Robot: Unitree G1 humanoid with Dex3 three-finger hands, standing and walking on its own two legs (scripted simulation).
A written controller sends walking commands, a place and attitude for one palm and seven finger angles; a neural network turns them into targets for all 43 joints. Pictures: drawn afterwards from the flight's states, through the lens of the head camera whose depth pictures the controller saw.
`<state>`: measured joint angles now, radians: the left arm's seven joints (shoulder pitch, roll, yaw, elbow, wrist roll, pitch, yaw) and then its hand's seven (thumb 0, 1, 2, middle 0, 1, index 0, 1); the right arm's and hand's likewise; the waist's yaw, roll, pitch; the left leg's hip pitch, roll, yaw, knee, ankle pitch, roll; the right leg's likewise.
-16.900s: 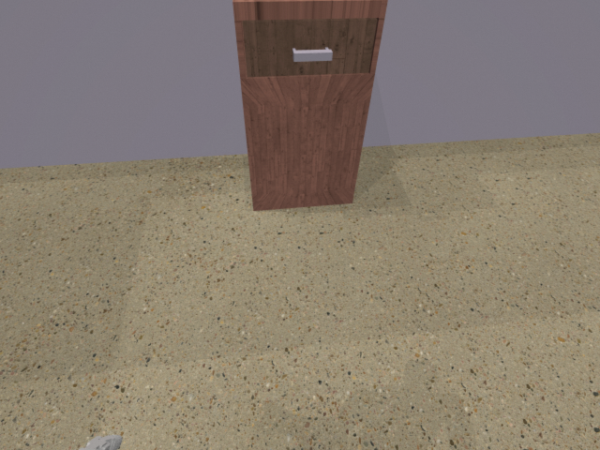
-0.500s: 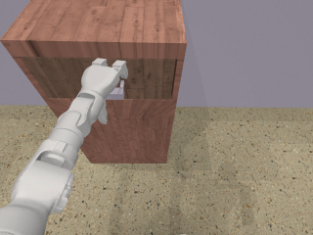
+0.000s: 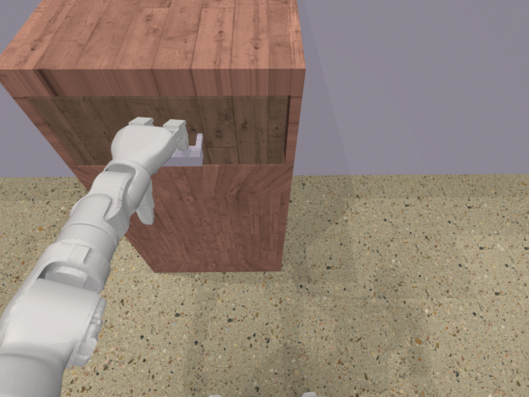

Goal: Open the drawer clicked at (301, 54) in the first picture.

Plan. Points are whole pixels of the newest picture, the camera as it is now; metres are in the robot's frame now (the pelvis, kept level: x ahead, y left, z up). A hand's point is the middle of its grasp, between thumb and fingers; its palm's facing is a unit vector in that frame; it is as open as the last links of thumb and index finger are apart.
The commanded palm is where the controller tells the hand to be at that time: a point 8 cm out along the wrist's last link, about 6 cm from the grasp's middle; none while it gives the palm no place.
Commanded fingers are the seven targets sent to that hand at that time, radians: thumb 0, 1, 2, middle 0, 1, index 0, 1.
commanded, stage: move the hooked fingers above the handle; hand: left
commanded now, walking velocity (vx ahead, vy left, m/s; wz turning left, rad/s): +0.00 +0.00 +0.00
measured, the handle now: (168, 147) +0.55 +0.17 +0.01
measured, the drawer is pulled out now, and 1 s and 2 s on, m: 0.00 0.00 0.00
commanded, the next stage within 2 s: none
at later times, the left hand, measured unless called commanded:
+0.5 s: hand (152, 149) +0.49 +0.17 +0.07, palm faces -0.17 +0.02 -0.99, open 13.9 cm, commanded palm +0.49 +0.18 +0.12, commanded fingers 0.00 -0.50 0.30 -0.30 -1.20 -0.30 -1.20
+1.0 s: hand (146, 137) +0.50 +0.18 +0.08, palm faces -0.05 +0.01 -1.00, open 13.5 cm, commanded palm +0.49 +0.17 +0.12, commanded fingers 0.00 -0.50 0.30 -0.30 -1.20 -0.30 -1.20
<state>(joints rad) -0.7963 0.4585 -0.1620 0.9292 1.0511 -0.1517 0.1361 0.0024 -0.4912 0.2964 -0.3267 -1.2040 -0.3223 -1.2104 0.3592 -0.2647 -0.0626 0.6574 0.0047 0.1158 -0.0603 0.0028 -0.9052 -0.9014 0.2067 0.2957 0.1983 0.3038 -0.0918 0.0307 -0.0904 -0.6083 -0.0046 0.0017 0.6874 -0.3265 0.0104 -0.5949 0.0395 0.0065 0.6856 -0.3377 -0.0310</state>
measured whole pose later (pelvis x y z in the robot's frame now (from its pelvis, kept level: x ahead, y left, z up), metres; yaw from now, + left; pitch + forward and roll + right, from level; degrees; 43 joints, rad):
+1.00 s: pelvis -0.01 +0.02 +0.00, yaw +0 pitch +16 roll -1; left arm -1.05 0.39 -0.18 1.21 1.04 0.16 0.23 0.00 -0.49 0.30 -0.35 -1.22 -0.36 -1.27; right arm 0.33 -0.23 -0.03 0.71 0.01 0.14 -0.01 0.00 -0.91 -0.90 0.21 0.30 0.20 0.30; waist -0.15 0.05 -0.14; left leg -0.66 -0.01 0.01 0.72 -0.33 0.03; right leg -0.64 0.03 0.01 0.69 -0.33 -0.01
